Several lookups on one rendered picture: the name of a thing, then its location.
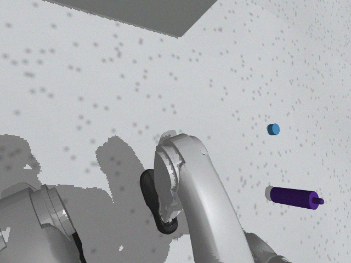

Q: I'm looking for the right robot hand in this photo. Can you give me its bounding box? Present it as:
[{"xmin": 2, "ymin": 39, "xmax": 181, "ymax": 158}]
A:
[{"xmin": 242, "ymin": 228, "xmax": 277, "ymax": 263}]

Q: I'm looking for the right robot foot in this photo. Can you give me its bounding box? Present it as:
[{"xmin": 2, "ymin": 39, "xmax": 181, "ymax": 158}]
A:
[{"xmin": 140, "ymin": 169, "xmax": 178, "ymax": 235}]

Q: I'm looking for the left robot foot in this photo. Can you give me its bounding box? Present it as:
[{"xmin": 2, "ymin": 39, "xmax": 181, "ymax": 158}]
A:
[{"xmin": 72, "ymin": 232, "xmax": 87, "ymax": 263}]

